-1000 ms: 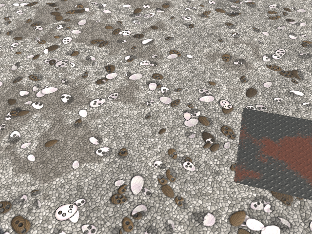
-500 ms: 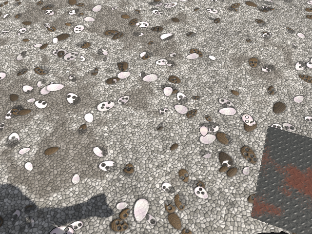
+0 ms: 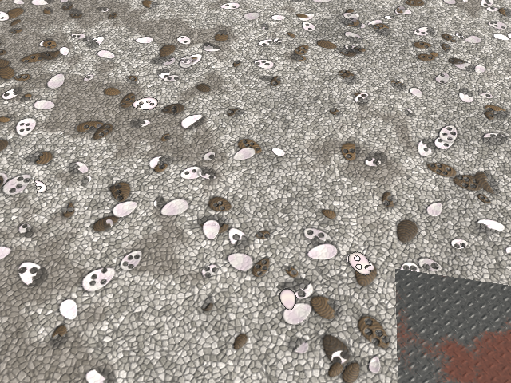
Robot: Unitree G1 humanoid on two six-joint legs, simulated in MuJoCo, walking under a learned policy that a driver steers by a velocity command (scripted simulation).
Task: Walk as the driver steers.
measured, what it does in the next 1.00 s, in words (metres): walks ahead, turning right: right foot, then left foot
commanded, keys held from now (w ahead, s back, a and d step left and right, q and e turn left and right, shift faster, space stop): w+e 0.64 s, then w+q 0.36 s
